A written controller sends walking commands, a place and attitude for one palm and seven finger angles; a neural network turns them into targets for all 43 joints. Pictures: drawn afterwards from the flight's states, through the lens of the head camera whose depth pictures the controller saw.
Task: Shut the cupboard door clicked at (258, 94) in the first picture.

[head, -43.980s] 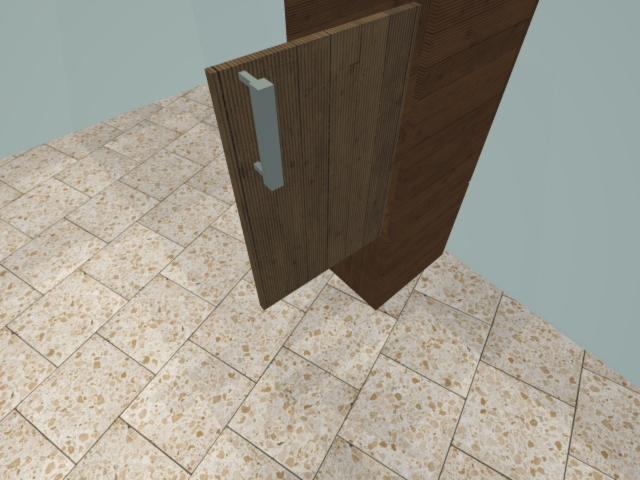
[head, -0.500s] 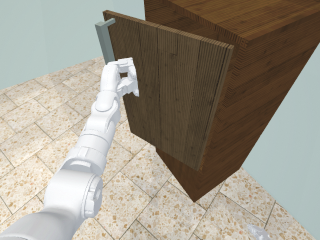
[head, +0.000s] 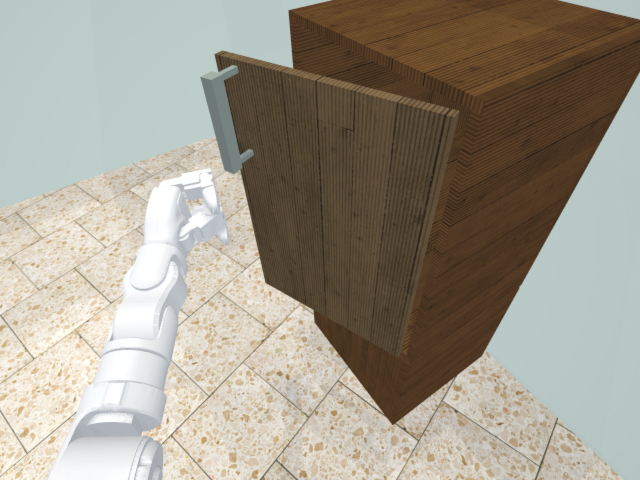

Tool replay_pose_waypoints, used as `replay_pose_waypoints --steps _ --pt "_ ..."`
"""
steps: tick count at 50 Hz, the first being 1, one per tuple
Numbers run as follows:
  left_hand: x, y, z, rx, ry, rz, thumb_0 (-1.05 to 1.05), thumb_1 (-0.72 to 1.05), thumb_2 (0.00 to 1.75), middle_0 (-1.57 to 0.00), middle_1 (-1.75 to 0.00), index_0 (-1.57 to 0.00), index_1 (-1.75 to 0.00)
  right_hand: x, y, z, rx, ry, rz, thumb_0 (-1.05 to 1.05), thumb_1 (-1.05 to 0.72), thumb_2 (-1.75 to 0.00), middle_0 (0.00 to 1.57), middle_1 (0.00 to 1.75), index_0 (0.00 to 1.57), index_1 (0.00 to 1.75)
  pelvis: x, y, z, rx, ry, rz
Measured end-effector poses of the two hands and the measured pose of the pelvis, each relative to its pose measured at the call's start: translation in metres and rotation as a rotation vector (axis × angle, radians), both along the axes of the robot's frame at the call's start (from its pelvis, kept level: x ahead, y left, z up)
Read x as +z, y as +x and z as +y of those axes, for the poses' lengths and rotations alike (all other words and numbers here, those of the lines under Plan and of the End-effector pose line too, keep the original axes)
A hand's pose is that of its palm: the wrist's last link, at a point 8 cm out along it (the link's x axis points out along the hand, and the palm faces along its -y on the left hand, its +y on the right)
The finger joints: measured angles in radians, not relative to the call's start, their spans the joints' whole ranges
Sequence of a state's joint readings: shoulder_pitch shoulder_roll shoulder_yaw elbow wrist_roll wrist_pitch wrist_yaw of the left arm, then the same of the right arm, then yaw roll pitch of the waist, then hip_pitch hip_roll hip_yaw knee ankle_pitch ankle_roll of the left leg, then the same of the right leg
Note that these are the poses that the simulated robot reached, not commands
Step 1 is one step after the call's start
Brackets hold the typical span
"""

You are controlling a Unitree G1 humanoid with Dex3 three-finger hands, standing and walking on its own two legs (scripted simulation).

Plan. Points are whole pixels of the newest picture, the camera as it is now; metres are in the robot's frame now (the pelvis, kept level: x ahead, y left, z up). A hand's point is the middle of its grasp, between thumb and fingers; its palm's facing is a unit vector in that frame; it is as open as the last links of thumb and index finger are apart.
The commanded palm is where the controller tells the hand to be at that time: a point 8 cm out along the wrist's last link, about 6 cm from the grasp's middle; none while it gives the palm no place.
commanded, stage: draw the hand back to the body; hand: left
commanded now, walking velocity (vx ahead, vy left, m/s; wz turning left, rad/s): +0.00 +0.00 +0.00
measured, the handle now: (232, 121) +0.63 +0.16 +0.16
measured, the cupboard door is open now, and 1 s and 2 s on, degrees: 22 22 22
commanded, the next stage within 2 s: step back with the hand held close in 1.24 s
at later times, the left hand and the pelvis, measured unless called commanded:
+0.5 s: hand (107, 306) +0.26 +0.22 +0.16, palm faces +0.30 -0.92 -0.27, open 3.6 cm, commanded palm +0.21 +0.26 +0.17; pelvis +0.00 +0.01 +0.01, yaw +2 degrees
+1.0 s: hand out of the picture +0.18 +0.29 +0.16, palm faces +0.50 -0.76 -0.41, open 7.0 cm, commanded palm +0.13 +0.32 +0.18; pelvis +0.01 +0.02 +0.01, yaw +2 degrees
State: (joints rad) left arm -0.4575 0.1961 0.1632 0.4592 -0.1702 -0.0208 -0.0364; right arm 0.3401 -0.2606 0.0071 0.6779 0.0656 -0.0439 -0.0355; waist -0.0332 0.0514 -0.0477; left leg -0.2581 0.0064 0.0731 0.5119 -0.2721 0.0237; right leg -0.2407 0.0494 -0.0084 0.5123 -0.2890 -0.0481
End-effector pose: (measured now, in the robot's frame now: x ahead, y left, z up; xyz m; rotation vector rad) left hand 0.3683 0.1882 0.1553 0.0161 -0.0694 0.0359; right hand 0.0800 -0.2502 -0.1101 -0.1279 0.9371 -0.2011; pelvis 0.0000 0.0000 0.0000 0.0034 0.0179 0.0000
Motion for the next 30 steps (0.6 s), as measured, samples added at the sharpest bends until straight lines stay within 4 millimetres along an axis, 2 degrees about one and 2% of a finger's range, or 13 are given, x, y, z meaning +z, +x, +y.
replay_pose_waypoints --steps 5,9,11,15,21,25,30 --pt "0.009 -0.032 0.016 -0.004 0.009 -0.014 0.01 0.9 0.9 -1.3 -1.5 -1.3 -1.5 0.016 0.046 0.005 0.052 -0.022 -0.118 0.01 -0.91 -0.9 0.2 0.3 0.2 0.3 0.001 0.0 0.002 0.019 -0.003 -0.032" --pt "0.012 -0.056 0.025 -0.005 0.017 0.0 0.01 0.9 0.9 -1.27 -1.48 -1.28 -1.47 0.035 0.088 0.018 0.109 -0.018 -0.241 0.01 -0.91 -0.9 0.2 0.3 0.2 0.3 0.001 -0.002 0.004 0.033 -0.003 -0.052" --pt "0.016 -0.07 0.028 0.024 0.085 -0.031 0.01 0.9 0.9 -1.25 -1.45 -1.25 -1.44 0.046 0.106 0.027 0.14 -0.013 -0.301 0.01 -0.91 -0.9 0.2 0.3 0.2 0.3 0.002 -0.002 0.005 0.034 -0.002 -0.062" --pt "0.018 -0.101 0.035 0.089 0.168 -0.095 0.01 0.9 0.9 -1.17 -1.37 -1.18 -1.36 0.06 0.128 0.045 0.193 0.007 -0.357 0.01 -0.91 -0.9 0.2 0.3 0.2 0.3 0.004 -0.003 0.006 0.035 -0.002 -0.074" --pt "0.012 -0.133 0.06 0.194 0.23 -0.092 0.01 0.89 0.9 -1.03 -1.21 -1.04 -1.21 0.055 0.129 0.065 0.247 0.027 -0.301 0.01 -0.91 -0.9 0.2 0.3 0.2 0.3 0.007 -0.002 0.007 0.042 -0.006 -0.088" --pt "0.017 -0.149 0.075 0.257 0.278 -0.091 0.01 0.89 0.9 -0.93 -1.1 -0.93 -1.09 0.041 0.118 0.069 0.249 0.039 -0.239 0.01 -0.91 -0.9 0.21 0.3 0.2 0.3 0.008 0.001 0.009 0.042 -0.007 -0.092" --pt "0.024 -0.167 0.087 0.297 0.33 -0.103 0.01 0.89 0.9 -0.79 -0.95 -0.8 -0.95 0.026 0.1 0.064 0.219 0.043 -0.17 0.01 -0.91 -0.9 0.21 0.3 0.2 0.3 0.008 0.005 0.013 0.038 -0.007 -0.092"
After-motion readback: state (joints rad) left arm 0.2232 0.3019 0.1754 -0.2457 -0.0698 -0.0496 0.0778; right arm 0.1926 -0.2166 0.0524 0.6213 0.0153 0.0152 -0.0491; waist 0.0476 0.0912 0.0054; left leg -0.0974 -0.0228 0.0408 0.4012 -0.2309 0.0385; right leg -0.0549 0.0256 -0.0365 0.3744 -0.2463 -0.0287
